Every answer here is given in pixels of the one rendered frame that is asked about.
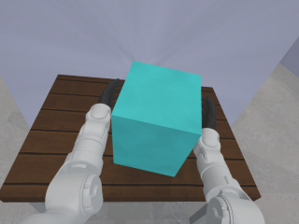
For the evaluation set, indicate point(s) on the right robot upper arm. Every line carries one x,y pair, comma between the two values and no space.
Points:
223,209

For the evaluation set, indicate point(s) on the left robot upper arm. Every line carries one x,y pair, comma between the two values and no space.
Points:
71,199

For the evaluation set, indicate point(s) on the right robot forearm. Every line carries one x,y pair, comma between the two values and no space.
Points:
213,169

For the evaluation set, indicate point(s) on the robot left hand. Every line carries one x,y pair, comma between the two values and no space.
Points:
107,96

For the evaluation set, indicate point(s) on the carton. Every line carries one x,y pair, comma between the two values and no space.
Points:
157,119

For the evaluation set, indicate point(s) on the left robot forearm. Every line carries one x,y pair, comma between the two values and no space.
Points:
88,150

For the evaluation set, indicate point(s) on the robot right hand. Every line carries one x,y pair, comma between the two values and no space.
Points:
209,119

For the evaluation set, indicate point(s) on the table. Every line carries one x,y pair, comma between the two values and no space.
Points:
55,131

